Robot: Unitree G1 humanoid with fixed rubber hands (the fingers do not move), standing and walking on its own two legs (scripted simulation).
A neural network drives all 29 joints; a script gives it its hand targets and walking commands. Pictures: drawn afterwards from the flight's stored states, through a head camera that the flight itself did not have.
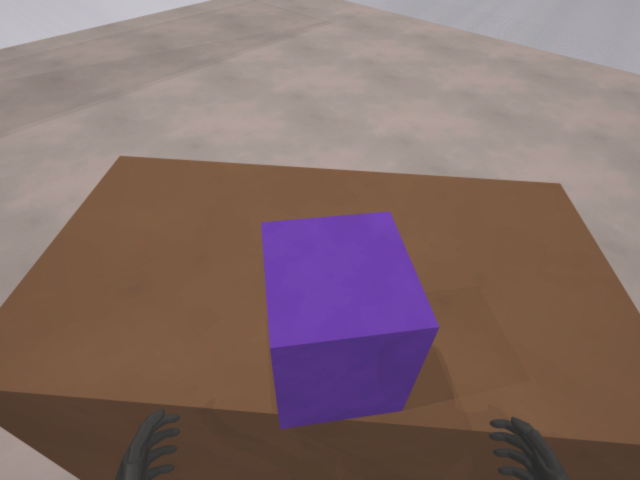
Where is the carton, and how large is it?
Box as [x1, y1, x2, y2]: [261, 211, 438, 428]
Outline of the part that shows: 389,211 261,222 269,342 280,428 397,411 402,409 438,329 438,325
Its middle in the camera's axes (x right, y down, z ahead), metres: +0.02 +0.13 +0.61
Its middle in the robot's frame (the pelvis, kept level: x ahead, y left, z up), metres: +0.37 +0.00 -0.05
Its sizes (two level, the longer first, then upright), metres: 0.210 0.200 0.250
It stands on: a pedestal, 0.61 m high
